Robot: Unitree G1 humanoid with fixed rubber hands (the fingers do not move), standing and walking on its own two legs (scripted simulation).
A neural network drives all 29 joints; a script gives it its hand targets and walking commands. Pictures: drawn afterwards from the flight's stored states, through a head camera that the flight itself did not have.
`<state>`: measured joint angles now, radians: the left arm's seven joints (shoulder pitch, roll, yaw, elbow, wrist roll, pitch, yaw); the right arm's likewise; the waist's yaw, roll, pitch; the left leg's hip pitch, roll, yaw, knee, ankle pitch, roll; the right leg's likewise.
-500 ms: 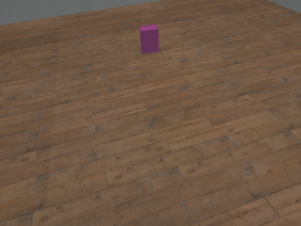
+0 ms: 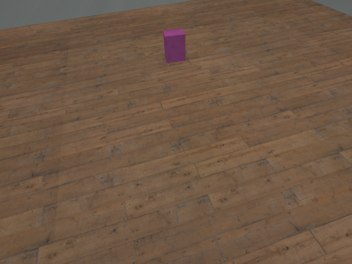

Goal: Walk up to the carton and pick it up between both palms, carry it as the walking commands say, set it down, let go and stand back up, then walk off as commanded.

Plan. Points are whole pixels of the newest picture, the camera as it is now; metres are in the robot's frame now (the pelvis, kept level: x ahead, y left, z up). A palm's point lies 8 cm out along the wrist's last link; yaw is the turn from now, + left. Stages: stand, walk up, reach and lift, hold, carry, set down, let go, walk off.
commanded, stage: stand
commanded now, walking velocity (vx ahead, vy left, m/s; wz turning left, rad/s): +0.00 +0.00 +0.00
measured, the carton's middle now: (174, 46) +2.41 +0.12 -0.63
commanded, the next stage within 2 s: none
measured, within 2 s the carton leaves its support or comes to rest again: neither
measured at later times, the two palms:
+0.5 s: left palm out of the picture +0.01 +0.25 -0.13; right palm out of the picture +0.03 -0.27 -0.13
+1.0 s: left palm out of the picture +0.03 +0.28 -0.11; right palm out of the picture +0.02 -0.26 -0.13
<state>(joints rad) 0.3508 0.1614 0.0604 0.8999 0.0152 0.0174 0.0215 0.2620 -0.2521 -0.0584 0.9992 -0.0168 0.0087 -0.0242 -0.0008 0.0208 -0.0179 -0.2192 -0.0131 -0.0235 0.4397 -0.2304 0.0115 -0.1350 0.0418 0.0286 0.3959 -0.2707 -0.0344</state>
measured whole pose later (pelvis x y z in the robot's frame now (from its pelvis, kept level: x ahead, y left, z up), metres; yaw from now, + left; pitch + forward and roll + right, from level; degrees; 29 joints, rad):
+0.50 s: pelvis +0.00 +0.00 +0.00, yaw +0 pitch +0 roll +0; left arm 0.36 0.19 0.06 0.90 0.02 0.01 0.02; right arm 0.26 -0.25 -0.06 1.00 -0.02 0.00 -0.03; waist 0.00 0.02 -0.02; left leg -0.22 -0.01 -0.02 0.44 -0.23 0.01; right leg -0.14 0.04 0.03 0.40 -0.27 -0.03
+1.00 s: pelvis -0.02 +0.00 +0.00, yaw +0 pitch -1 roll -1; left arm 0.29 0.27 0.06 0.90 0.02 -0.01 0.02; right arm 0.26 -0.25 -0.06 1.00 -0.02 -0.03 -0.03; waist 0.00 0.02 -0.01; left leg -0.22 -0.01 -0.02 0.44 -0.20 0.01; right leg -0.14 0.04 0.03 0.40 -0.24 -0.03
